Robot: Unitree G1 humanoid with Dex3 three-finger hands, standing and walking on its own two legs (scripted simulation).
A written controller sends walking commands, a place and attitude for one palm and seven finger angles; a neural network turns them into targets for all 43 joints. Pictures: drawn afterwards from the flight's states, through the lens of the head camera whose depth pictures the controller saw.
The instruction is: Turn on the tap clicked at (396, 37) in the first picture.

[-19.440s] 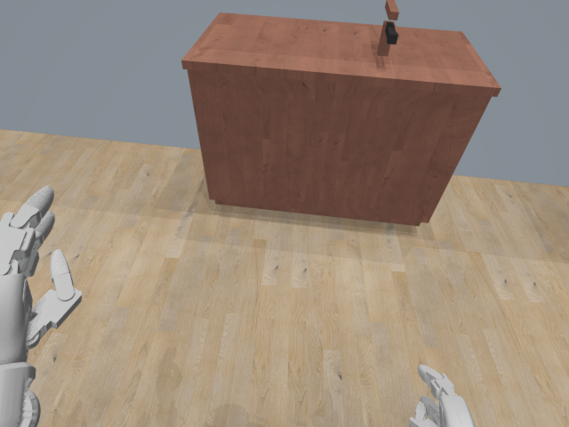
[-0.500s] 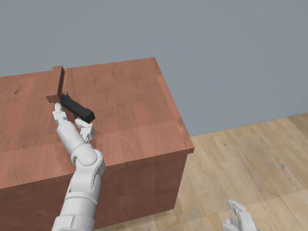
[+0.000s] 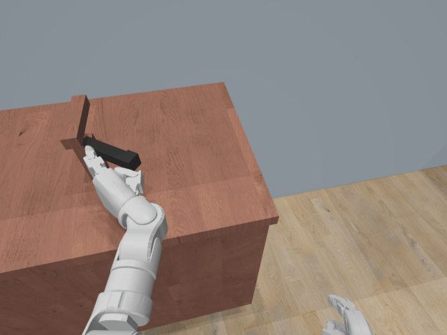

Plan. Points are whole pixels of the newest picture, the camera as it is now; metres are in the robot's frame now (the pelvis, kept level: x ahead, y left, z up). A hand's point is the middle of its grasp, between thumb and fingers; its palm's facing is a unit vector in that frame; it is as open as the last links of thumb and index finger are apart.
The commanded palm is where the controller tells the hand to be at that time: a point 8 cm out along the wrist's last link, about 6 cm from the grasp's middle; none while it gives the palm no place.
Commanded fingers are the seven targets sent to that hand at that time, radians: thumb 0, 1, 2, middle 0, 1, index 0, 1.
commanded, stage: push the lever round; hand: left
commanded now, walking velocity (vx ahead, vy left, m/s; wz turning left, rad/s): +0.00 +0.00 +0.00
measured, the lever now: (130, 161) +0.40 +0.22 +0.10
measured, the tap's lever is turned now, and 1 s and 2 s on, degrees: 52 86 86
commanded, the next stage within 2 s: lift the hand up off the lever in 0.88 s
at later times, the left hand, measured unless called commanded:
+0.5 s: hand (148, 169) +0.39 +0.18 +0.09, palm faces +0.80 -0.59 -0.11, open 8.0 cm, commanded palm +0.34 +0.21 +0.09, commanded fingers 0.00 0.90 0.90 -0.15 -0.15 -0.15 -0.15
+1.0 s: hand (155, 161) +0.41 +0.17 +0.09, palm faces +0.80 -0.58 -0.12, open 8.4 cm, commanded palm +0.37 +0.21 +0.09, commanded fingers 0.00 0.90 0.90 -0.15 -0.15 -0.15 -0.15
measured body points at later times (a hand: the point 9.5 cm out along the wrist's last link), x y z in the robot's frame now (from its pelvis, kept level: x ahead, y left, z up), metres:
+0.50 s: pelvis +0.00 -0.01 +0.00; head +0.01 -0.02 +0.45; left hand +0.34 +0.21 +0.10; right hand +0.15 -0.24 -0.12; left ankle +0.00 +0.13 -0.72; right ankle +0.00 -0.08 -0.72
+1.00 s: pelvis +0.00 +0.00 +0.00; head +0.02 -0.01 +0.45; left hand +0.36 +0.20 +0.10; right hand +0.13 -0.24 -0.13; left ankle +0.00 +0.13 -0.72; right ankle +0.00 -0.08 -0.72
